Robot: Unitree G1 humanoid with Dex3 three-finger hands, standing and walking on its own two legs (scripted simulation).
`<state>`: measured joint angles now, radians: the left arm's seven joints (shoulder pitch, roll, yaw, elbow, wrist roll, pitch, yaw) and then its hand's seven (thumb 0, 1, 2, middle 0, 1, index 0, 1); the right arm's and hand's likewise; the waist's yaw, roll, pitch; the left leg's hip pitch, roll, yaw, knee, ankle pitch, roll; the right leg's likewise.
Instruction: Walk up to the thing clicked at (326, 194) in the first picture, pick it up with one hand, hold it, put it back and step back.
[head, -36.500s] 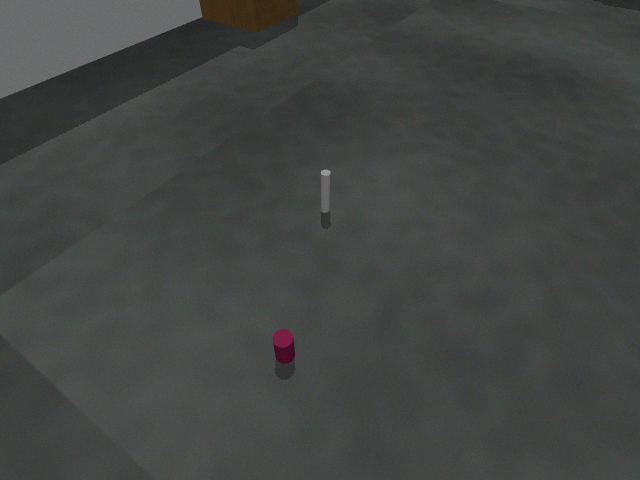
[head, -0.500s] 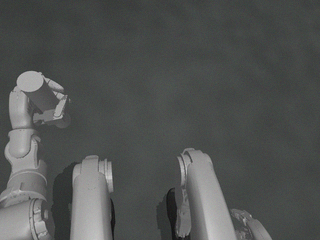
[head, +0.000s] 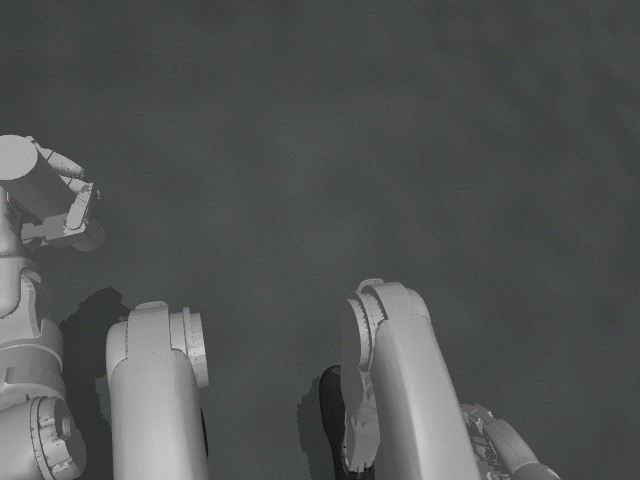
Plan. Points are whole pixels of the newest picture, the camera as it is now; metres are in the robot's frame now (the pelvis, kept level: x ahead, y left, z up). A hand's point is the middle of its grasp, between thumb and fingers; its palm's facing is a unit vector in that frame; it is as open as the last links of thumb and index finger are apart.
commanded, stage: crouch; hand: left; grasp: from the side
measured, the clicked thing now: (57, 205) +0.44 +0.26 -0.07
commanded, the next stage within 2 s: lower in 0.20 s
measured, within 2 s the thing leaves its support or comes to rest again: rests again in 1.68 s
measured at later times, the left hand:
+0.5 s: hand (84, 216) +0.44 +0.25 -0.11, palm faces +0.15 -0.99 +0.00, open 5.4 cm
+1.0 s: hand (101, 225) +0.45 +0.24 -0.16, palm faces +0.15 -0.99 +0.02, open 5.4 cm
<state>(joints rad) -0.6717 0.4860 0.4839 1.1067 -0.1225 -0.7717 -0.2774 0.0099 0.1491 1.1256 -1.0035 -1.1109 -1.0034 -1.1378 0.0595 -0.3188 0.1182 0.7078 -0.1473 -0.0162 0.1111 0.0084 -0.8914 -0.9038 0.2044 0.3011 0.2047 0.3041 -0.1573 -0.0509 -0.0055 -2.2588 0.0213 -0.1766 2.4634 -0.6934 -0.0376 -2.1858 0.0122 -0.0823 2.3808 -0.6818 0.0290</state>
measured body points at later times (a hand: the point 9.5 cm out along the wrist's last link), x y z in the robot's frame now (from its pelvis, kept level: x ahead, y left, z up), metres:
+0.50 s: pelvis +0.00 +0.01 -0.02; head +0.21 +0.10 +0.36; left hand +0.43 +0.30 -0.11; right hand +0.12 -0.27 -0.11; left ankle +0.08 +0.14 -0.28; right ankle +0.10 -0.12 -0.28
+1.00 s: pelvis -0.01 +0.01 -0.03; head +0.23 +0.14 +0.33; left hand +0.44 +0.30 -0.16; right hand +0.11 -0.26 -0.09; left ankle +0.08 +0.14 -0.28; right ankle +0.10 -0.12 -0.28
